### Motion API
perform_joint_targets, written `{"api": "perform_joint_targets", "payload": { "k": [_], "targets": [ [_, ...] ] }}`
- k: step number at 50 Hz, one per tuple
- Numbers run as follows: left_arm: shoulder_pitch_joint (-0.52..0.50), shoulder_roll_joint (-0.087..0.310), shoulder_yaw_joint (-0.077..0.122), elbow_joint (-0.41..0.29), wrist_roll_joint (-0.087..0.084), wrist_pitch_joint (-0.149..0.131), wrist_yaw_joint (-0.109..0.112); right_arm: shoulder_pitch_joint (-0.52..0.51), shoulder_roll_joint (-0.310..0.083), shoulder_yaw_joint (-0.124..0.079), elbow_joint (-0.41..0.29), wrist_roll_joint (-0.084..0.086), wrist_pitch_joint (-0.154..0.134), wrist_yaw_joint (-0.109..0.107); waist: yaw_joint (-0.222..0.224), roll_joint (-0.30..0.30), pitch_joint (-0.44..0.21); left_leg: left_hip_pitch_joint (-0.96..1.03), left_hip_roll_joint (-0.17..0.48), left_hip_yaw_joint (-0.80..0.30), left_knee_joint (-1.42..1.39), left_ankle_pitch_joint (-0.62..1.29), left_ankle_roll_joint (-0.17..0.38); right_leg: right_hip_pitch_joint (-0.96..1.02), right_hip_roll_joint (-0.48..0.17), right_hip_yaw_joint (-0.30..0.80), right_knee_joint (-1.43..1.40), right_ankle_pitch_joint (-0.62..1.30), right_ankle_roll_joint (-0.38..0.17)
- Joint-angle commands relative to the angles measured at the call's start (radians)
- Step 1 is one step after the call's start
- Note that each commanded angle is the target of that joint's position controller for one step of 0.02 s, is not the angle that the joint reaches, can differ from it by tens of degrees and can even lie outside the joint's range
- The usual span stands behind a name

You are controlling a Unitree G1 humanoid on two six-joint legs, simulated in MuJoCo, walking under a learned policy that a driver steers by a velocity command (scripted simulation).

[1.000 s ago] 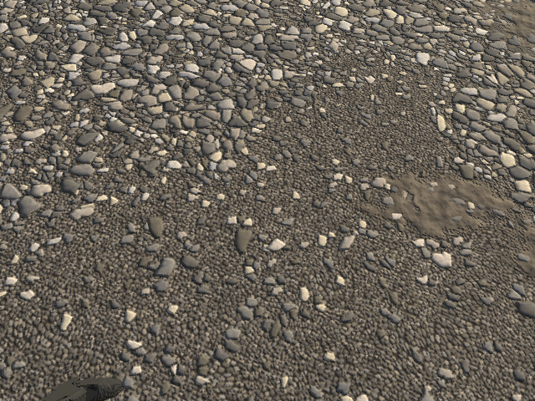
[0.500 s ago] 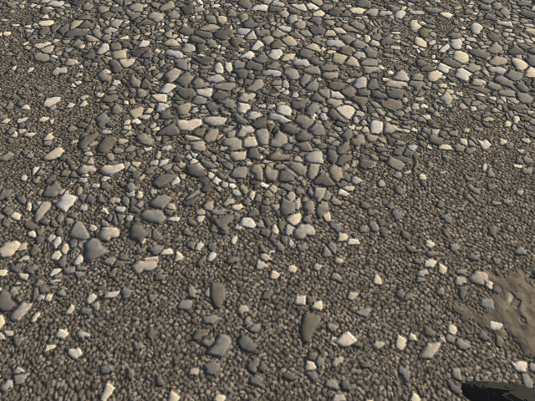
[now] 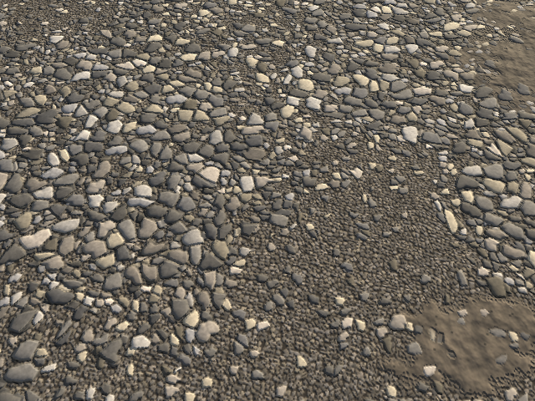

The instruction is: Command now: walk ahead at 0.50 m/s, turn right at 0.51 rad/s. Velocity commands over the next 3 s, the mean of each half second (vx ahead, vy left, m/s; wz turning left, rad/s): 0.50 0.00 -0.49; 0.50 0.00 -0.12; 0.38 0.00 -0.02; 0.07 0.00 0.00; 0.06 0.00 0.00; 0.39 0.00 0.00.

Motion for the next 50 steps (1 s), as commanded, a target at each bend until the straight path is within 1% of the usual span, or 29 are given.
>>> {"api": "perform_joint_targets", "payload": {
  "k": [1, 4, 5, 6, 7, 8, 9, 10, 11, 12, 13, 17, 20, 22, 24, 27, 29, 30, 31, 32, 33, 34, 35, 36, 37, 38, 41, 45, 50],
  "targets": [
    [-0.128, 0.040, 0.002, -0.118, 0.000, -0.013, -0.020, -0.002, -0.180, -0.045, -0.039, 0.016, 0.009, -0.008, -0.010, 0.074, 0.078, 0.021, 0.317, -0.062, -0.040, 0.434, 0.133, -0.039, 0.008, -0.042, -0.067, -0.047, -0.030],
    [-0.082, 0.080, 0.023, -0.139, 0.000, -0.006, -0.030, -0.023, -0.218, -0.055, -0.042, 0.027, 0.032, -0.016, 0.046, 0.122, 0.013, 0.081, 0.323, -0.021, 0.132, 0.857, 0.099, 0.093, 0.088, -0.122, -0.080, -0.200, -0.083],
    [0.010, 0.111, 0.041, -0.123, -0.003, -0.004, -0.028, -0.035, -0.228, -0.058, -0.046, 0.029, 0.042, -0.020, 0.102, 0.133, -0.042, 0.069, 0.311, -0.006, 0.271, 0.989, 0.085, 0.214, 0.131, -0.147, -0.088, -0.235, -0.109],
    [0.168, 0.162, 0.073, -0.084, -0.005, -0.002, -0.018, -0.051, -0.221, -0.052, -0.051, 0.033, 0.046, -0.023, 0.190, 0.113, -0.123, -0.017, 0.272, 0.020, 0.481, 0.966, 0.052, 0.447, 0.174, -0.147, -0.159, -0.173, -0.146],
    [0.314, 0.257, 0.107, -0.054, -0.006, 0.009, 0.005, -0.031, -0.175, -0.033, -0.070, 0.008, 0.037, -0.025, 0.238, -0.013, -0.218, -0.276, 0.223, 0.022, 0.797, 0.612, 0.003, 0.755, 0.042, 0.083, -0.182, -0.151, -0.210],
    [0.263, 0.339, 0.112, -0.068, -0.010, -0.002, 0.006, 0.054, -0.037, 0.010, -0.123, -0.018, 0.005, -0.008, 0.107, -0.227, -0.302, -0.707, 0.001, -0.116, 1.111, -0.302, -0.052, 1.041, -0.186, 0.661, -0.301, -0.325, -0.396],
    [0.292, 0.250, 0.086, -0.091, -0.003, -0.015, 0.000, -0.060, -0.123, -0.002, -0.131, 0.021, -0.034, 0.008, 0.189, -0.097, -0.370, -0.815, 0.017, -0.314, 1.190, -0.313, -0.030, 1.076, -0.222, 0.776, -0.412, -0.389, -0.395],
    [0.259, 0.202, 0.071, -0.084, 0.003, -0.028, -0.001, -0.143, -0.155, -0.011, -0.161, 0.052, -0.053, 0.015, 0.192, -0.060, -0.232, -0.881, 0.060, -0.311, 1.159, -0.216, -0.006, 0.980, -0.195, 0.629, -0.425, -0.309, -0.350],
    [0.200, 0.177, 0.063, -0.090, -0.001, -0.033, 0.000, -0.151, -0.143, -0.007, -0.158, 0.038, -0.062, 0.010, 0.146, 0.019, -0.151, -0.842, 0.103, -0.308, 1.071, -0.130, 0.003, 0.833, -0.149, 0.509, -0.423, -0.211, -0.315],
    [0.134, 0.146, 0.054, -0.104, 0.003, -0.033, 0.002, -0.149, -0.149, -0.014, -0.147, 0.012, -0.061, 0.003, 0.105, 0.036, -0.099, -0.775, 0.130, -0.305, 0.986, -0.085, -0.005, 0.701, -0.112, 0.420, -0.434, -0.106, -0.292],
    [0.097, 0.124, 0.045, -0.124, 0.016, -0.034, 0.008, -0.127, -0.156, -0.020, -0.142, 0.004, -0.049, 0.004, 0.071, 0.017, -0.087, -0.706, 0.149, -0.313, 0.949, -0.051, -0.012, 0.616, -0.089, 0.375, -0.457, -0.036, -0.287],
    [0.107, 0.156, 0.052, -0.123, 0.010, -0.040, 0.029, -0.146, -0.108, -0.011, -0.158, -0.010, -0.011, 0.002, 0.051, 0.012, -0.050, -0.664, 0.137, -0.276, 0.763, 0.057, -0.074, 0.474, -0.046, 0.260, -0.504, 0.099, -0.287],
    [0.145, 0.153, 0.050, -0.100, 0.007, -0.037, 0.042, -0.245, -0.072, 0.008, -0.176, -0.008, -0.013, 0.011, 0.097, -0.018, -0.029, -0.614, 0.110, -0.257, 0.516, 0.290, -0.086, 0.440, 0.012, 0.166, -0.502, 0.059, -0.231],
    [0.187, 0.154, 0.048, -0.079, 0.006, -0.036, 0.043, -0.311, -0.062, 0.016, -0.189, 0.001, -0.020, 0.021, 0.135, -0.034, -0.019, -0.562, 0.084, -0.244, 0.406, 0.407, -0.081, 0.435, 0.011, 0.161, -0.505, -0.030, -0.210],
    [0.220, 0.161, 0.049, -0.058, 0.002, -0.036, 0.040, -0.352, -0.081, 0.013, -0.203, 0.012, -0.025, 0.029, 0.153, -0.040, 0.000, -0.568, 0.079, -0.256, 0.352, 0.420, -0.066, 0.481, -0.023, 0.195, -0.491, -0.080, -0.207],
    [0.245, 0.162, 0.051, -0.035, 0.002, -0.030, 0.042, -0.369, -0.112, 0.004, -0.220, 0.011, -0.035, 0.040, 0.148, -0.048, 0.017, -0.606, 0.076, -0.270, 0.291, 0.326, -0.022, 0.603, -0.083, 0.252, -0.429, -0.054, -0.194],
    [0.237, 0.169, 0.054, -0.028, 0.004, -0.022, 0.045, -0.323, -0.128, -0.003, -0.213, 0.011, -0.040, 0.042, 0.118, -0.072, 0.012, -0.561, 0.064, -0.253, 0.273, 0.239, 0.011, 0.652, -0.102, 0.269, -0.379, 0.055, -0.176],
    [0.217, 0.165, 0.052, -0.032, 0.004, -0.018, 0.045, -0.246, -0.145, -0.014, -0.192, 0.009, -0.043, 0.039, 0.072, -0.071, -0.024, -0.456, 0.038, -0.224, 0.239, 0.231, 0.035, 0.656, -0.073, 0.246, -0.298, 0.199, -0.157],
    [0.211, 0.138, 0.041, -0.039, 0.010, -0.016, 0.044, -0.120, -0.181, -0.032, -0.160, 0.000, -0.045, 0.034, 0.014, -0.046, -0.125, -0.256, 0.063, -0.241, 0.256, 0.268, 0.074, 0.611, -0.015, 0.200, -0.130, 0.271, -0.129],
    [0.248, 0.092, 0.021, -0.060, 0.029, -0.018, 0.047, 0.036, -0.244, -0.046, -0.143, -0.011, -0.046, 0.032, -0.026, 0.079, -0.285, 0.050, 0.240, -0.459, 0.295, 0.279, 0.159, 0.414, 0.075, 0.138, 0.172, 0.042, -0.084],
    [0.371, 0.027, 0.003, -0.059, 0.003, -0.034, 0.044, 0.113, -0.280, -0.059, -0.100, -0.005, -0.034, 0.042, 0.017, 0.383, -0.371, 0.307, 0.405, -0.911, 0.148, 0.007, 0.292, 0.069, 0.213, 0.092, 0.473, -0.569, -0.020],
    [0.310, 0.119, 0.017, -0.050, -0.010, -0.041, 0.042, 0.106, -0.187, -0.033, -0.103, 0.024, -0.032, 0.045, -0.020, 0.261, -0.293, 0.280, 0.396, -0.967, 0.081, -0.214, 0.262, -0.055, 0.162, 0.169, 0.573, -0.598, -0.024],
    [0.197, 0.155, 0.026, -0.076, -0.016, -0.045, 0.039, 0.035, -0.150, -0.021, -0.115, 0.023, -0.026, 0.040, -0.024, 0.170, -0.157, 0.153, 0.368, -0.822, 0.065, -0.199, 0.222, -0.101, 0.114, 0.135, 0.576, -0.506, -0.028],
    [0.134, 0.147, 0.023, -0.090, -0.004, -0.048, 0.040, -0.024, -0.140, -0.013, -0.127, 0.008, -0.020, 0.038, -0.003, 0.096, -0.087, 0.026, 0.329, -0.717, 0.048, -0.088, 0.205, -0.076, 0.070, 0.094, 0.535, -0.427, -0.027],
    [0.111, 0.135, 0.026, -0.097, 0.009, -0.051, 0.039, -0.057, -0.122, -0.006, -0.128, 0.000, -0.017, 0.037, 0.020, 0.087, -0.041, -0.065, 0.297, -0.648, 0.025, 0.015, 0.205, -0.050, 0.039, 0.084, 0.474, -0.374, -0.023],
    [0.126, 0.121, 0.027, -0.095, 0.011, -0.049, 0.037, -0.072, -0.107, 0.001, -0.128, -0.009, -0.020, 0.035, 0.046, 0.114, -0.041, -0.118, 0.269, -0.595, 0.006, 0.092, 0.199, 0.004, 0.014, 0.081, 0.435, -0.340, -0.020],
    [0.145, 0.079, 0.019, -0.089, 0.011, -0.036, 0.037, -0.060, -0.118, -0.001, -0.109, 0.005, -0.027, 0.031, 0.065, 0.135, -0.039, -0.169, 0.245, -0.494, -0.041, 0.232, 0.218, 0.031, -0.003, 0.050, 0.340, -0.309, 0.003],
    [0.026, 0.053, 0.007, -0.121, 0.017, -0.039, 0.035, -0.026, -0.156, -0.010, -0.082, 0.012, -0.016, 0.017, 0.037, 0.105, -0.009, -0.161, 0.223, -0.389, -0.078, 0.332, 0.207, -0.006, -0.010, 0.026, 0.115, -0.117, 0.030],
    [-0.129, 0.035, -0.003, -0.157, 0.005, -0.054, 0.015, 0.059, -0.172, -0.010, -0.038, 0.024, 0.000, 0.012, -0.022, 0.104, 0.026, -0.129, 0.213, -0.321, -0.066, 0.331, 0.179, 0.061, 0.034, -0.014, -0.119, 0.053, 0.027]
  ]
}}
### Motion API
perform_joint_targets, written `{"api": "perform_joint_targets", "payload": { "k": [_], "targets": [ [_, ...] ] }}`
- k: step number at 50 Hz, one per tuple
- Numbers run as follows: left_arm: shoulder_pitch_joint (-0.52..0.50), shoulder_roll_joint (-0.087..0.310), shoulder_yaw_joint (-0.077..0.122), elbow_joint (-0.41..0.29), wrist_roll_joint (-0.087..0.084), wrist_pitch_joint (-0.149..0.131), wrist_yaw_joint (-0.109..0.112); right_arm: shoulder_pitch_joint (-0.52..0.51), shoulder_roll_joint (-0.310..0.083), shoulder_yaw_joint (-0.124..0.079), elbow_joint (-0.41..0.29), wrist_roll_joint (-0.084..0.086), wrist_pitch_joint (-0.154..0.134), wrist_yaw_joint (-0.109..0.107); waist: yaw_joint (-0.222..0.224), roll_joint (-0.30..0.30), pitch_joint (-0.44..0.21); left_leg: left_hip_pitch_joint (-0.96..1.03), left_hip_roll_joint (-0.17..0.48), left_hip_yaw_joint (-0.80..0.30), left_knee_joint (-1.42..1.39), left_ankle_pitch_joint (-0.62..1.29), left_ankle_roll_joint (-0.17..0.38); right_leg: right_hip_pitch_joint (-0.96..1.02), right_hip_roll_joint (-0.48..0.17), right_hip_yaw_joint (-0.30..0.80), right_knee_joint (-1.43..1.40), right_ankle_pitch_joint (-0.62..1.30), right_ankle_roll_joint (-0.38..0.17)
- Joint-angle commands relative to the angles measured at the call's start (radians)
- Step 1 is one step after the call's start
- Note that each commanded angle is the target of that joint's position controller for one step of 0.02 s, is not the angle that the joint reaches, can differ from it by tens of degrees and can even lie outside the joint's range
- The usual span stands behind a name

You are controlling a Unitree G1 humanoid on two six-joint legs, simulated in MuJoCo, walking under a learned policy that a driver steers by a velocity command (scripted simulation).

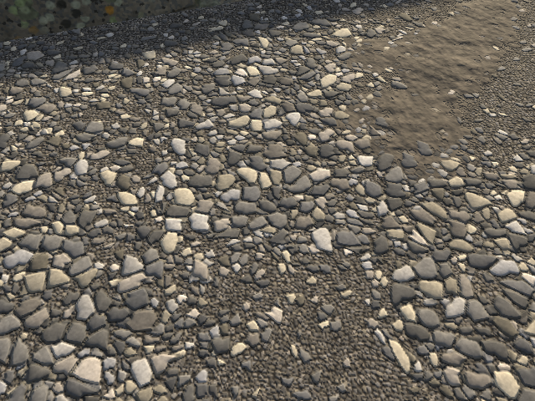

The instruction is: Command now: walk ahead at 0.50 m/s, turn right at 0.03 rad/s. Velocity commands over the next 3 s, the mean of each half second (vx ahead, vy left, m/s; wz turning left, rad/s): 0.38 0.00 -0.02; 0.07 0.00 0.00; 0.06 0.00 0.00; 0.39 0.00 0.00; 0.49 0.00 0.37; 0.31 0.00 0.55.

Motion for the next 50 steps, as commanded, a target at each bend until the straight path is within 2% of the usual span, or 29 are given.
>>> {"api": "perform_joint_targets", "payload": {
  "k": [1, 4, 6, 7, 8, 9, 10, 11, 12, 13, 14, 16, 18, 20, 22, 24, 26, 28, 29, 30, 31, 32, 33, 34, 35, 37, 42, 50],
  "targets": [
    [-0.130, 0.043, 0.005, -0.097, -0.008, -0.023, -0.014, 0.027, -0.179, -0.040, -0.031, 0.007, -0.001, -0.007, -0.013, 0.105, 0.037, -0.017, 0.262, -0.126, -0.064, 0.271, 0.141, 0.036, 0.034, -0.036, -0.095, 0.070, -0.005],
    [-0.166, 0.059, 0.009, -0.119, -0.010, -0.031, -0.031, 0.044, -0.192, -0.046, -0.010, 0.010, 0.017, -0.013, -0.001, 0.116, 0.048, 0.079, 0.309, -0.144, -0.009, 0.338, 0.125, 0.027, 0.049, -0.034, -0.153, -0.017, -0.039],
    [-0.099, 0.090, 0.022, -0.105, -0.006, -0.034, -0.034, 0.023, -0.211, -0.052, -0.008, 0.011, 0.026, -0.019, 0.050, 0.134, 0.005, 0.110, 0.311, -0.132, 0.080, 0.533, 0.103, 0.142, 0.080, -0.057, -0.182, -0.081, -0.071],
    [0.013, 0.120, 0.039, -0.073, -0.002, -0.034, -0.029, 0.002, -0.211, -0.051, -0.011, 0.013, 0.030, -0.021, 0.117, 0.128, -0.064, 0.090, 0.278, -0.097, 0.207, 0.679, 0.083, 0.307, 0.109, -0.086, -0.213, -0.063, -0.098],
    [0.175, 0.171, 0.062, -0.028, 0.004, -0.032, -0.019, -0.004, -0.182, -0.038, -0.023, 0.003, 0.031, -0.024, 0.186, 0.104, -0.182, -0.024, 0.229, -0.060, 0.408, 0.641, 0.051, 0.569, 0.065, -0.047, -0.184, -0.026, -0.139],
    [0.312, 0.270, 0.083, -0.012, 0.026, -0.027, -0.010, 0.072, -0.091, -0.007, -0.057, -0.015, 0.016, -0.020, 0.189, -0.082, -0.354, -0.382, 0.111, -0.006, 0.790, 0.262, -0.012, 0.978, -0.194, 0.318, -0.160, -0.050, -0.267],
    [0.344, 0.238, 0.075, 0.008, 0.006, -0.020, -0.013, 0.105, -0.067, 0.005, -0.042, -0.007, -0.005, -0.012, 0.184, -0.239, -0.446, -0.605, 0.009, -0.091, 1.010, -0.349, -0.035, 1.094, -0.303, 0.667, -0.309, -0.202, -0.362],
    [0.294, 0.175, 0.053, 0.003, -0.002, -0.017, -0.012, 0.027, -0.166, -0.021, -0.057, 0.017, -0.020, -0.003, 0.196, -0.142, -0.307, -0.713, 0.074, -0.144, 1.089, -0.332, -0.024, 0.997, -0.268, 0.589, -0.347, -0.312, -0.317],
    [0.216, 0.151, 0.042, -0.008, 0.004, -0.015, -0.009, -0.060, -0.174, -0.023, -0.082, 0.027, -0.027, -0.001, 0.175, -0.087, -0.175, -0.719, 0.116, -0.109, 1.071, -0.252, -0.023, 0.838, -0.233, 0.441, -0.363, -0.179, -0.287],
    [0.147, 0.128, 0.032, -0.010, 0.013, -0.016, -0.013, -0.094, -0.160, -0.023, -0.085, 0.013, -0.024, -0.004, 0.135, -0.017, -0.092, -0.676, 0.147, -0.086, 1.010, -0.192, -0.035, 0.687, -0.189, 0.325, -0.381, 0.033, -0.270],
    [0.102, 0.099, 0.024, -0.014, 0.018, -0.022, -0.017, -0.087, -0.158, -0.030, -0.078, -0.003, -0.012, -0.010, 0.098, -0.010, -0.066, -0.608, 0.173, -0.089, 0.952, -0.164, -0.047, 0.590, -0.153, 0.236, -0.393, 0.214, -0.254],
    [0.073, 0.096, 0.024, 0.000, 0.021, -0.033, -0.021, -0.024, -0.110, -0.023, -0.056, -0.008, 0.016, -0.015, 0.049, -0.031, -0.076, -0.490, 0.175, -0.079, 0.887, -0.138, -0.077, 0.481, -0.128, 0.143, -0.418, 0.413, -0.259],
    [0.058, 0.113, 0.027, 0.023, 0.023, -0.039, -0.014, -0.031, -0.086, -0.018, -0.059, -0.014, 0.032, -0.023, 0.030, -0.034, -0.073, -0.457, 0.165, -0.067, 0.784, -0.078, -0.099, 0.428, -0.110, 0.065, -0.431, 0.522, -0.265],
    [0.050, 0.127, 0.029, 0.041, 0.021, -0.031, -0.003, -0.080, -0.066, -0.008, -0.069, -0.023, 0.035, -0.023, 0.037, -0.040, -0.078, -0.421, 0.162, -0.055, 0.635, 0.040, -0.102, 0.411, -0.078, -0.005, -0.430, 0.531, -0.245],
    [0.079, 0.137, 0.030, 0.065, 0.022, -0.020, 0.004, -0.146, -0.064, -0.004, -0.078, -0.020, 0.033, -0.018, 0.071, -0.042, -0.090, -0.382, 0.142, -0.044, 0.507, 0.168, -0.097, 0.428, -0.062, -0.030, -0.429, 0.491, -0.227],
    [0.110, 0.144, 0.028, 0.094, 0.018, -0.010, 0.007, -0.193, -0.077, -0.008, -0.087, -0.017, 0.034, -0.014, 0.091, -0.037, -0.095, -0.360, 0.129, -0.051, 0.432, 0.218, -0.092, 0.467, -0.074, -0.018, -0.418, 0.431, -0.220],
    [0.115, 0.146, 0.027, 0.118, 0.013, 0.000, 0.008, -0.226, -0.092, -0.013, -0.098, -0.019, 0.035, -0.012, 0.097, -0.039, -0.086, -0.354, 0.122, -0.060, 0.378, 0.188, -0.077, 0.502, -0.094, 0.008, -0.388, 0.375, -0.215],
    [0.097, 0.141, 0.025, 0.133, 0.003, 0.011, 0.010, -0.221, -0.103, -0.019, -0.096, -0.027, 0.032, -0.010, 0.077, -0.033, -0.082, -0.307, 0.109, -0.052, 0.289, 0.186, -0.051, 0.516, -0.092, 0.027, -0.322, 0.293, -0.193],
    [0.100, 0.124, 0.019, 0.142, -0.002, 0.014, 0.012, -0.192, -0.112, -0.025, -0.083, -0.032, 0.029, -0.011, 0.060, -0.018, -0.090, -0.234, 0.102, -0.048, 0.207, 0.270, -0.032, 0.509, -0.063, 0.028, -0.274, 0.215, -0.162],
    [0.151, 0.097, 0.010, 0.154, 0.012, 0.011, 0.014, -0.177, -0.160, -0.036, -0.079, -0.039, 0.028, -0.018, 0.075, 0.045, -0.113, -0.131, 0.169, -0.113, 0.186, 0.578, -0.006, 0.480, -0.007, 0.007, -0.213, 0.107, -0.110],
    [0.264, 0.069, 0.002, 0.173, 0.036, 0.001, 0.012, -0.195, -0.204, -0.041, -0.090, -0.042, 0.034, -0.027, 0.146, 0.151, -0.170, 0.024, 0.275, -0.203, 0.256, 0.808, 0.065, 0.379, 0.064, -0.025, -0.155, -0.152, -0.060],
    [0.291, 0.034, -0.011, 0.193, 0.033, 0.006, 0.019, -0.195, -0.125, -0.025, -0.078, -0.038, 0.048, -0.028, 0.136, 0.224, -0.216, 0.058, 0.320, -0.260, 0.262, 0.753, 0.148, 0.342, 0.085, -0.042, -0.123, -0.347, -0.018],
    [0.246, 0.059, -0.008, 0.187, 0.026, 0.021, 0.026, -0.210, -0.075, -0.012, -0.075, -0.026, 0.057, -0.023, 0.119, 0.201, -0.201, 0.020, 0.312, -0.284, 0.237, 0.607, 0.161, 0.340, 0.079, -0.032, -0.133, -0.382, -0.003],
    [0.214, 0.072, -0.005, 0.185, 0.017, 0.040, 0.033, -0.239, -0.072, -0.010, -0.071, -0.023, 0.064, -0.017, 0.122, 0.183, -0.179, -0.029, 0.285, -0.277, 0.218, 0.458, 0.139, 0.356, 0.073, -0.028, -0.163, -0.349, -0.003],
    [0.200, 0.085, -0.002, 0.191, 0.016, 0.060, 0.038, -0.276, -0.082, -0.012, -0.077, -0.023, 0.067, -0.011, 0.127, 0.166, -0.145, -0.092, 0.251, -0.250, 0.211, 0.349, 0.108, 0.386, 0.071, -0.026, -0.204, -0.304, -0.009],
    [0.189, 0.110, 0.005, 0.207, 0.020, 0.083, 0.042, -0.307, -0.099, -0.017, -0.077, -0.021, 0.060, -0.004, 0.121, 0.129, -0.089, -0.157, 0.194, -0.181, 0.213, 0.280, 0.055, 0.413, 0.071, -0.027, -0.235, -0.276, -0.022],
    [0.179, 0.092, 0.003, 0.252, 0.015, 0.078, 0.045, -0.283, -0.090, -0.021, -0.024, -0.015, 0.048, -0.013, 0.102, 0.069, -0.129, -0.083, 0.159, -0.129, 0.280, 0.477, 0.051, 0.463, 0.058, -0.023, -0.242, -0.126, -0.020],
    [0.181, 0.067, -0.001, 0.315, 0.016, 0.083, 0.049, -0.321, -0.077, -0.026, 0.030, -0.012, 0.075, -0.026, 0.102, 0.048, -0.053, -0.113, 0.134, -0.109, 0.253, 0.295, 0.043, 0.435, 0.063, -0.036, -0.265, -0.209, -0.022]
  ]
}}
Over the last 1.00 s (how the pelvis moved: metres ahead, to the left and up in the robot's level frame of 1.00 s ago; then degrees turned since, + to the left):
0.57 -0.08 0.01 -17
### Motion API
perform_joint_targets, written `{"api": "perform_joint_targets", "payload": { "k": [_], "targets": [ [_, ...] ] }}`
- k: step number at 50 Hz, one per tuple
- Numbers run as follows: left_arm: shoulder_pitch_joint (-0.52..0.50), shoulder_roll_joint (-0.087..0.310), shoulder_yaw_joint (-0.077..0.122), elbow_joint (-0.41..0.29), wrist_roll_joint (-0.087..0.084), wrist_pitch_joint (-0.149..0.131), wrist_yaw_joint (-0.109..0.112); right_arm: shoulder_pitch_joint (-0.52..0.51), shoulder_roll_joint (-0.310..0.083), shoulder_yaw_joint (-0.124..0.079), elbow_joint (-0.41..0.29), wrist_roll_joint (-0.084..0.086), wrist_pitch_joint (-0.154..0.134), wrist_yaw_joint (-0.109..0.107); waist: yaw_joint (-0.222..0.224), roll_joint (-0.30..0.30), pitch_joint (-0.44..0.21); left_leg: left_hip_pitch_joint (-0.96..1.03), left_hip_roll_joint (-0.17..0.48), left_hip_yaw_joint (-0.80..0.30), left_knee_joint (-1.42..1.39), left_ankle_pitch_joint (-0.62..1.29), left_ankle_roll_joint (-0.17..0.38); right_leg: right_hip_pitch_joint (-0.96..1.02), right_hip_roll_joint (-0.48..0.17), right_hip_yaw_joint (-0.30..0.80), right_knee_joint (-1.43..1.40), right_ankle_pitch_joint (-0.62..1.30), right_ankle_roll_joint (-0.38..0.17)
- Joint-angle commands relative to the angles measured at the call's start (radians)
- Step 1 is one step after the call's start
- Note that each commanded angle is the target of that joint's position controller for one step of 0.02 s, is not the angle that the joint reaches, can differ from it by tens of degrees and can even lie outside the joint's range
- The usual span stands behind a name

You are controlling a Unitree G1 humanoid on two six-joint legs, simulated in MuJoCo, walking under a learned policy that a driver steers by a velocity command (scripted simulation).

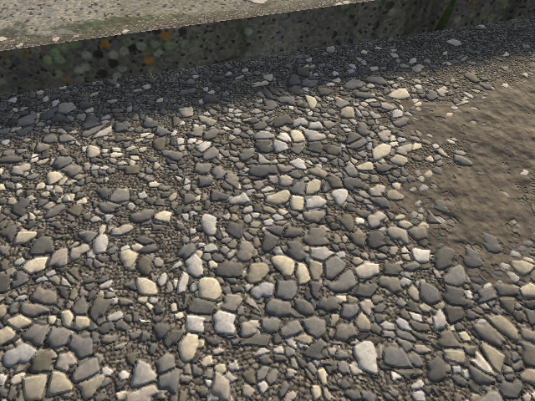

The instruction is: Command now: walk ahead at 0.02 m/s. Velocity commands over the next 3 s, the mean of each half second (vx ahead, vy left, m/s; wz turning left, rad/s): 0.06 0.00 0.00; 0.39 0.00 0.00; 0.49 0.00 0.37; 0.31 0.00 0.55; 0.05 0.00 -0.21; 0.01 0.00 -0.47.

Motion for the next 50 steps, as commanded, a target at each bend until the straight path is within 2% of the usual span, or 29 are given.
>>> {"api": "perform_joint_targets", "payload": {
  "k": [1, 7, 17, 18, 19, 21, 22, 23, 24, 25, 27, 28, 29, 30, 31, 32, 33, 34, 35, 36, 37, 39, 42, 46, 50],
  "targets": [
    [0.064, 0.089, 0.015, 0.002, 0.001, -0.007, 0.004, -0.037, -0.114, -0.027, -0.033, 0.001, -0.002, -0.010, 0.001, 0.002, -0.055, 0.190, 0.082, -0.096, -0.058, 0.238, 0.066, -0.140, -0.033, 0.023, -0.083, 0.183, -0.020],
    [0.079, 0.078, 0.007, 0.035, 0.002, -0.023, 0.005, -0.040, -0.110, -0.029, 0.005, 0.000, 0.011, -0.021, -0.005, 0.001, -0.022, 0.200, 0.065, -0.083, -0.070, 0.151, 0.048, -0.182, -0.036, 0.022, -0.105, 0.121, -0.023],
    [0.125, 0.047, -0.004, 0.071, 0.002, -0.037, 0.006, -0.027, -0.101, -0.026, 0.059, 0.000, 0.018, -0.027, -0.010, -0.003, 0.009, 0.201, 0.054, -0.079, -0.086, 0.087, 0.035, -0.213, -0.035, 0.020, -0.126, 0.064, -0.026],
    [0.148, 0.041, -0.005, 0.082, 0.002, -0.037, 0.007, -0.009, -0.093, -0.024, 0.072, 0.000, 0.019, -0.027, -0.008, -0.008, -0.006, 0.203, 0.043, -0.069, -0.088, -0.028, 0.034, -0.208, -0.033, 0.019, -0.141, -0.026, -0.032],
    [0.155, 0.053, -0.001, 0.083, -0.003, -0.035, 0.009, -0.005, -0.100, -0.027, 0.077, 0.004, 0.021, -0.028, -0.007, -0.023, 0.015, 0.174, 0.022, -0.050, -0.074, -0.167, 0.030, -0.223, -0.037, 0.031, -0.153, -0.132, -0.049],
    [0.160, 0.091, 0.012, 0.064, -0.011, -0.038, 0.014, -0.026, -0.112, -0.033, 0.072, 0.008, 0.010, -0.026, 0.010, -0.064, 0.074, 0.052, -0.018, -0.007, -0.006, -0.361, 0.023, -0.228, -0.088, 0.112, -0.201, -0.328, -0.110],
    [0.188, 0.116, 0.021, 0.064, -0.015, -0.045, 0.015, -0.062, -0.102, -0.032, 0.057, 0.011, -0.004, -0.020, 0.030, -0.104, 0.106, -0.028, -0.033, 0.021, 0.064, -0.326, 0.014, -0.195, -0.153, 0.203, -0.259, -0.389, -0.150],
    [0.183, 0.153, 0.035, 0.062, -0.022, -0.056, 0.016, -0.089, -0.087, -0.030, 0.045, 0.018, -0.021, -0.010, 0.034, -0.165, 0.149, -0.103, -0.027, 0.054, 0.168, -0.213, 0.008, -0.162, -0.252, 0.316, -0.324, -0.397, -0.196],
    [0.163, 0.163, 0.042, 0.059, -0.024, -0.068, 0.017, -0.094, -0.088, -0.031, 0.038, 0.020, -0.037, -0.002, 0.028, -0.181, 0.182, -0.168, 0.020, 0.026, 0.229, -0.179, 0.017, -0.133, -0.317, 0.371, -0.336, -0.341, -0.225],
    [0.158, 0.143, 0.041, 0.057, -0.024, -0.079, 0.015, -0.084, -0.089, -0.033, 0.038, 0.024, -0.050, 0.006, 0.020, -0.171, 0.190, -0.215, 0.044, 0.014, 0.246, -0.198, 0.027, -0.084, -0.330, 0.367, -0.321, -0.252, -0.229],
    [0.148, 0.118, 0.039, 0.052, -0.033, -0.088, 0.004, -0.047, -0.073, -0.032, 0.045, 0.036, -0.071, 0.018, -0.008, -0.147, 0.183, -0.160, 0.051, 0.036, 0.121, -0.220, 0.042, -0.051, -0.290, 0.282, -0.259, -0.101, -0.193],
    [0.125, 0.117, 0.038, 0.045, -0.035, -0.087, -0.002, 0.020, -0.068, -0.036, 0.071, 0.039, -0.076, 0.021, -0.043, -0.134, 0.158, -0.003, 0.019, 0.074, 0.021, -0.171, 0.044, -0.111, -0.241, 0.212, -0.212, -0.039, -0.165],
    [0.115, 0.122, 0.038, 0.036, -0.030, -0.088, -0.007, 0.121, -0.090, -0.052, 0.111, 0.036, -0.076, 0.020, -0.080, -0.120, 0.104, 0.185, -0.032, 0.098, -0.007, -0.109, 0.041, -0.182, -0.188, 0.158, -0.123, 0.128, -0.144],
    [0.084, 0.113, 0.034, 0.021, -0.027, -0.093, -0.010, 0.256, -0.144, -0.075, 0.145, 0.034, -0.076, 0.019, -0.141, -0.033, 0.035, 0.355, 0.033, -0.029, -0.061, -0.093, 0.074, -0.267, -0.121, 0.072, 0.098, 0.317, -0.105],
    [0.088, 0.043, 0.016, -0.022, -0.023, -0.106, -0.009, 0.387, -0.246, -0.099, 0.166, 0.031, -0.078, 0.019, -0.162, 0.249, -0.049, 0.544, 0.255, -0.456, -0.232, -0.214, 0.209, -0.505, 0.023, -0.057, 0.463, 0.186, -0.021],
    [0.052, 0.046, 0.018, -0.045, -0.033, -0.122, -0.009, 0.424, -0.198, -0.072, 0.179, 0.017, -0.089, 0.030, -0.157, 0.256, -0.103, 0.560, 0.391, -0.751, -0.366, -0.265, 0.285, -0.603, 0.052, 0.069, 0.714, -0.149, -0.023],
    [0.033, 0.070, 0.027, -0.056, -0.059, -0.132, -0.018, 0.324, -0.151, -0.047, 0.155, 0.012, -0.103, 0.030, -0.105, 0.155, -0.021, 0.484, 0.405, -0.676, -0.355, -0.303, 0.266, -0.680, -0.013, 0.125, 0.819, -0.112, -0.057],
    [0.022, 0.074, 0.029, -0.054, -0.064, -0.137, -0.026, 0.248, -0.115, -0.033, 0.126, 0.010, -0.109, 0.032, -0.075, 0.094, 0.017, 0.413, 0.357, -0.540, -0.361, -0.297, 0.227, -0.678, -0.064, 0.115, 0.821, -0.018, -0.085],
    [0.014, 0.071, 0.035, -0.052, -0.058, -0.139, -0.025, 0.203, -0.105, -0.024, 0.112, 0.008, -0.111, 0.035, -0.052, 0.054, 0.054, 0.355, 0.320, -0.436, -0.381, -0.243, 0.198, -0.677, -0.101, 0.098, 0.760, 0.069, -0.095],
    [0.009, 0.084, 0.045, -0.050, -0.046, -0.134, -0.023, 0.186, -0.090, -0.015, 0.105, 0.004, -0.112, 0.035, -0.036, 0.056, 0.061, 0.309, 0.279, -0.344, -0.393, -0.153, 0.168, -0.633, -0.129, 0.090, 0.697, 0.126, -0.095],
    [0.019, 0.083, 0.051, -0.046, -0.041, -0.126, -0.025, 0.197, -0.079, -0.009, 0.108, -0.001, -0.107, 0.031, -0.027, 0.069, 0.056, 0.283, 0.246, -0.276, -0.405, -0.091, 0.154, -0.593, -0.135, 0.075, 0.657, 0.159, -0.087],
    [-0.006, 0.063, 0.053, -0.053, -0.033, -0.114, -0.029, 0.251, -0.101, -0.008, 0.119, -0.003, -0.101, 0.018, -0.030, 0.060, 0.057, 0.279, 0.228, -0.207, -0.424, 0.020, 0.162, -0.599, -0.136, 0.043, 0.587, 0.209, -0.057],
    [-0.135, 0.043, 0.047, -0.106, -0.025, -0.108, -0.029, 0.286, -0.140, -0.011, 0.119, -0.005, -0.094, -0.002, -0.049, 0.039, 0.082, 0.281, 0.233, -0.163, -0.447, 0.097, 0.176, -0.654, -0.131, 0.030, 0.401, 0.301, -0.017],
    [-0.274, 0.033, 0.032, -0.150, -0.030, -0.111, -0.046, 0.329, -0.151, -0.017, 0.117, 0.003, -0.088, -0.012, -0.082, 0.059, 0.099, 0.267, 0.220, -0.091, -0.463, 0.125, 0.164, -0.590, -0.093, -0.008, 0.185, 0.431, -0.005],
    [-0.358, 0.046, 0.026, -0.190, -0.036, -0.119, -0.069, 0.377, -0.147, -0.025, 0.133, 0.018, -0.077, -0.013, -0.087, 0.055, 0.124, 0.350, 0.265, -0.079, -0.423, 0.165, 0.155, -0.570, -0.079, 0.006, 0.085, 0.422, -0.036]
  ]
}}
Over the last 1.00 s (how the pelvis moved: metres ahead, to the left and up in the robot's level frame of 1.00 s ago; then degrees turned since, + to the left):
0.32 -0.02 -0.01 0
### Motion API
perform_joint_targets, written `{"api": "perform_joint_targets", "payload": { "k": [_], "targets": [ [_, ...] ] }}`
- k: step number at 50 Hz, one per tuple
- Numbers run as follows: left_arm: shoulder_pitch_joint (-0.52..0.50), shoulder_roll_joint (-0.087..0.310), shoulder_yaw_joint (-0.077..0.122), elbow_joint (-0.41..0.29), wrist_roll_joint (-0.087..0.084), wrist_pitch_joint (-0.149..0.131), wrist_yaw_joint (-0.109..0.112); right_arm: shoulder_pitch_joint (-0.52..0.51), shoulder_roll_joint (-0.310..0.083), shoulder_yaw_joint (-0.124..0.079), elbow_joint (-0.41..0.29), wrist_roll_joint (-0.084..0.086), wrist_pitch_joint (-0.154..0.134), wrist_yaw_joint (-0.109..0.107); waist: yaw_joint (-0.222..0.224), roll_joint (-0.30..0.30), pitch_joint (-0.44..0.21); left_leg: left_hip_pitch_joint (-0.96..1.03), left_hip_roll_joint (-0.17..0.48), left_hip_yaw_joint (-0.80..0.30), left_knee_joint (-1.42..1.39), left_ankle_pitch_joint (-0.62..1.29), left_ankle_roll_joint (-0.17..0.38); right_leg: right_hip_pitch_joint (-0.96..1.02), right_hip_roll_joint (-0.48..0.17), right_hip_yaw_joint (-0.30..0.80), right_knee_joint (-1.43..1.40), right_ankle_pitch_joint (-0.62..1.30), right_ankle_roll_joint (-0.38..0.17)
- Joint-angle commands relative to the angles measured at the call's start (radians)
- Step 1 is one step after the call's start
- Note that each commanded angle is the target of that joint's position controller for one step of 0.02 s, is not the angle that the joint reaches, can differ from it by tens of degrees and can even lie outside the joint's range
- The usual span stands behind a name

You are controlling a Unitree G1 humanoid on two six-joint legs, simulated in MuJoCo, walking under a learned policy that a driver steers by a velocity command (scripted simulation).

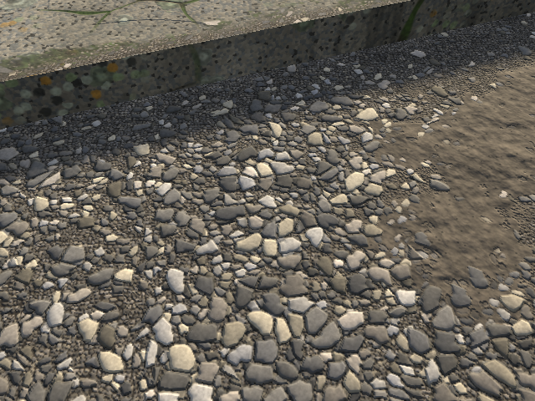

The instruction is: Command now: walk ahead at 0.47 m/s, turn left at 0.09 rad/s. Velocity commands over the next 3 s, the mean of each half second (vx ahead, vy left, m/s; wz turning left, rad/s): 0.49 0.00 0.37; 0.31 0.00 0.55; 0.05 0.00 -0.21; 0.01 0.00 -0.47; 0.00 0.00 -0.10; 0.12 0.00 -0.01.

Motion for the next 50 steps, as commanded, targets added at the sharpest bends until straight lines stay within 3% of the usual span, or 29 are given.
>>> {"api": "perform_joint_targets", "payload": {
  "k": [1, 3, 4, 5, 6, 7, 8, 9, 10, 11, 13, 17, 21, 26, 28, 30, 32, 33, 34, 35, 36, 37, 38, 39, 40, 42, 46, 48, 50],
  "targets": [
    [-0.136, 0.065, 0.005, -0.096, -0.004, -0.022, -0.017, 0.037, -0.166, -0.037, -0.021, 0.011, 0.003, -0.007, 0.026, 0.087, 0.136, -0.077, 0.300, -0.133, -0.029, 0.307, 0.150, 0.001, 0.018, 0.005, -0.071, -0.018, -0.025],
    [-0.060, 0.111, 0.023, -0.089, -0.004, -0.030, -0.019, 0.005, -0.192, -0.047, -0.035, 0.011, 0.010, -0.006, 0.085, 0.116, 0.082, -0.053, 0.307, -0.143, 0.070, 0.513, 0.132, 0.139, 0.057, -0.010, -0.099, -0.083, -0.046],
    [0.059, 0.147, 0.043, -0.060, -0.004, -0.033, -0.015, -0.019, -0.195, -0.047, -0.045, 0.008, 0.016, -0.005, 0.153, 0.126, 0.006, -0.073, 0.277, -0.122, 0.211, 0.678, 0.112, 0.304, 0.089, -0.033, -0.106, -0.101, -0.066],
    [0.254, 0.199, 0.069, -0.007, -0.004, -0.033, -0.005, -0.030, -0.172, -0.037, -0.060, 0.000, 0.020, -0.003, 0.237, 0.119, -0.123, -0.188, 0.218, -0.089, 0.441, 0.669, 0.076, 0.584, 0.072, -0.013, -0.081, -0.109, -0.094],
    [0.414, 0.287, 0.090, 0.023, 0.020, -0.030, 0.007, 0.022, -0.098, -0.015, -0.090, -0.015, 0.018, -0.001, 0.242, -0.048, -0.297, -0.474, 0.112, -0.037, 0.801, 0.317, 0.027, 0.929, -0.168, 0.287, -0.095, -0.242, -0.169],
    [0.434, 0.294, 0.081, 0.032, 0.030, -0.030, -0.004, 0.119, 0.006, 0.011, -0.085, 0.011, -0.002, 0.003, 0.186, -0.287, -0.433, -0.704, -0.020, -0.127, 1.066, -0.289, -0.001, 1.074, -0.338, 0.739, -0.300, -0.443, -0.276],
    [0.366, 0.193, 0.053, 0.022, 0.023, -0.035, -0.005, 0.033, -0.113, -0.020, -0.091, 0.042, -0.017, 0.003, 0.194, -0.184, -0.303, -0.787, 0.039, -0.204, 1.174, -0.259, 0.011, 0.961, -0.297, 0.687, -0.356, -0.516, -0.225],
    [0.272, 0.144, 0.038, 0.005, 0.018, -0.039, -0.003, -0.049, -0.150, -0.032, -0.119, 0.051, -0.024, 0.001, 0.174, -0.131, -0.163, -0.828, 0.091, -0.171, 1.180, -0.163, 0.028, 0.811, -0.273, 0.511, -0.366, -0.472, -0.179],
    [0.192, 0.119, 0.029, -0.006, 0.023, -0.044, -0.004, -0.083, -0.146, -0.037, -0.122, 0.043, -0.024, -0.008, 0.140, -0.056, -0.102, -0.779, 0.141, -0.160, 1.138, -0.068, 0.033, 0.667, -0.240, 0.392, -0.391, -0.364, -0.156],
    [0.153, 0.090, 0.023, -0.003, 0.032, -0.049, -0.006, -0.084, -0.131, -0.046, -0.119, 0.031, -0.015, -0.013, 0.111, -0.053, -0.059, -0.726, 0.171, -0.164, 1.088, -0.011, 0.036, 0.562, -0.203, 0.282, -0.420, -0.272, -0.139],
    [0.139, 0.061, 0.018, 0.015, 0.043, -0.052, -0.005, -0.046, -0.086, -0.050, -0.114, 0.034, 0.014, -0.007, 0.071, -0.079, -0.037, -0.650, 0.198, -0.165, 1.043, 0.030, 0.042, 0.476, -0.167, 0.154, -0.466, -0.203, -0.134],
    [0.172, 0.108, 0.030, 0.035, 0.044, -0.055, 0.019, -0.140, -0.087, -0.060, -0.169, 0.025, 0.047, -0.007, 0.063, -0.034, 0.036, -0.772, 0.207, -0.176, 0.947, 0.144, 0.025, 0.460, -0.173, 0.028, -0.522, -0.118, -0.161],
    [0.207, 0.132, 0.035, 0.035, 0.047, -0.045, 0.040, -0.238, -0.085, -0.060, -0.211, 0.016, 0.037, 0.016, 0.082, -0.015, 0.063, -0.825, 0.186, -0.150, 0.741, 0.316, 0.006, 0.518, -0.158, -0.084, -0.531, -0.046, -0.149],
    [0.307, 0.160, 0.045, 0.048, 0.030, -0.021, 0.051, -0.422, -0.058, -0.038, -0.292, 0.012, 0.032, 0.051, 0.149, 0.016, 0.113, -0.862, 0.167, -0.046, 0.549, 0.336, 0.023, 0.661, -0.184, -0.182, -0.499, 0.042, -0.139],
    [0.326, 0.174, 0.051, 0.049, 0.021, -0.005, 0.050, -0.458, -0.062, -0.035, -0.325, 0.015, 0.032, 0.066, 0.153, 0.005, 0.116, -0.864, 0.150, -0.011, 0.508, 0.268, 0.040, 0.733, -0.201, -0.208, -0.448, 0.136, -0.132],
    [0.303, 0.201, 0.059, 0.035, 0.013, 0.008, 0.051, -0.441, -0.089, -0.046, -0.347, 0.018, 0.035, 0.076, 0.117, -0.029, 0.075, -0.764, 0.097, 0.045, 0.488, 0.175, 0.071, 0.765, -0.207, -0.240, -0.347, 0.436, -0.113],
    [0.266, 0.230, 0.067, 0.015, 0.007, 0.026, 0.056, -0.294, -0.152, -0.079, -0.331, 0.022, 0.038, 0.076, 0.022, -0.069, -0.018, -0.557, 0.009, 0.097, 0.482, 0.091, 0.114, 0.758, -0.192, -0.257, -0.100, 0.766, -0.087],
    [0.241, 0.229, 0.064, 0.002, 0.001, 0.032, 0.057, -0.133, -0.213, -0.112, -0.294, 0.020, 0.035, 0.066, -0.064, -0.051, -0.101, -0.325, -0.034, 0.088, 0.383, 0.196, 0.149, 0.673, -0.149, -0.271, 0.129, 0.729, -0.046],
    [0.254, 0.190, 0.050, -0.026, 0.024, 0.020, 0.056, -0.032, -0.306, -0.141, -0.273, 0.011, 0.042, 0.039, -0.079, 0.086, -0.189, -0.035, 0.104, -0.143, 0.364, 0.401, 0.204, 0.412, -0.086, -0.262, 0.448, 0.274, 0.018],
    [0.342, 0.062, 0.012, -0.078, 0.042, -0.013, 0.042, -0.119, -0.393, -0.146, -0.321, -0.010, 0.039, 0.034, 0.057, 0.309, -0.323, 0.265, 0.395, -0.734, 0.275, 0.566, 0.440, 0.005, 0.157, -0.132, 0.851, -0.638, 0.094],
    [0.253, 0.156, 0.027, -0.083, 0.012, -0.049, 0.030, -0.074, -0.320, -0.120, -0.337, -0.015, 0.036, 0.043, -0.019, 0.106, -0.434, 0.275, 0.408, -0.757, 0.215, 0.679, 0.421, -0.030, 0.121, 0.092, 0.891, -0.659, 0.065],
    [0.178, 0.156, 0.030, -0.113, -0.017, -0.056, 0.029, -0.115, -0.271, -0.106, -0.337, -0.015, 0.028, 0.045, -0.006, 0.072, -0.317, 0.176, 0.371, -0.566, 0.232, 0.770, 0.374, -0.068, 0.079, 0.086, 0.845, -0.585, 0.043],
    [0.174, 0.142, 0.031, -0.099, -0.004, -0.051, 0.041, -0.178, -0.236, -0.099, -0.339, 0.006, 0.020, 0.046, 0.040, 0.000, -0.179, 0.008, 0.300, -0.426, 0.226, 0.767, 0.313, -0.063, 0.035, 0.072, 0.741, -0.512, 0.044],
    [0.173, 0.157, 0.040, -0.090, 0.020, -0.038, 0.053, -0.228, -0.195, -0.090, -0.350, 0.015, 0.021, 0.038, 0.068, 0.009, -0.135, -0.106, 0.258, -0.358, 0.207, 0.717, 0.277, -0.026, 0.004, 0.067, 0.667, -0.464, 0.047],
    [0.188, 0.164, 0.047, -0.091, 0.025, -0.020, 0.057, -0.255, -0.186, -0.085, -0.363, 0.004, 0.024, 0.033, 0.097, 0.029, -0.117, -0.210, 0.234, -0.327, 0.183, 0.728, 0.267, 0.048, -0.007, 0.071, 0.638, -0.433, 0.050],
    [0.209, 0.141, 0.046, -0.103, 0.031, 0.008, 0.060, -0.255, -0.208, -0.091, -0.369, -0.007, 0.025, 0.026, 0.122, 0.050, -0.122, -0.292, 0.210, -0.297, 0.170, 0.811, 0.270, 0.098, 0.006, 0.063, 0.567, -0.396, 0.070],
    [0.146, 0.125, 0.037, -0.137, 0.038, 0.028, 0.069, -0.232, -0.237, -0.098, -0.372, 0.004, 0.044, 0.001, 0.110, 0.095, -0.147, -0.299, 0.182, -0.282, 0.193, 0.798, 0.243, 0.062, 0.042, 0.065, 0.380, -0.291, 0.103],
    [0.115, 0.122, 0.031, -0.145, 0.033, 0.033, 0.065, -0.240, -0.226, -0.091, -0.378, 0.008, 0.061, -0.012, 0.099, 0.119, -0.158, -0.288, 0.175, -0.278, 0.201, 0.690, 0.213, 0.066, 0.046, 0.070, 0.276, -0.211, 0.109],
    [0.090, 0.116, 0.023, -0.143, 0.028, 0.032, 0.053, -0.242, -0.200, -0.078, -0.375, -0.004, 0.069, -0.021, 0.077, 0.137, -0.156, -0.290, 0.179, -0.264, 0.199, 0.617, 0.195, 0.106, 0.038, 0.064, 0.180, -0.130, 0.107]
  ]
}}
Over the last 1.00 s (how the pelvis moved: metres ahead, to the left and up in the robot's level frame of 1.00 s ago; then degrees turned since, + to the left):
0.19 0.01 0.01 0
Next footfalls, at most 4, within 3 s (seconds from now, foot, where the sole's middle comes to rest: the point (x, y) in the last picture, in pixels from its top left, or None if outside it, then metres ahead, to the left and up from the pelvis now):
0.10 right None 0.26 -0.15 -0.78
0.68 left None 0.51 0.15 -0.78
1.14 right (253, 319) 0.71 0.01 -0.78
1.48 left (178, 388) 0.54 0.20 -0.78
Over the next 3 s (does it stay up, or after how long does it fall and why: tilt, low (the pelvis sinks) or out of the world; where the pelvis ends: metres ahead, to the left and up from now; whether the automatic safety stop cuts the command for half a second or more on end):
stays up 0.62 0.05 -0.01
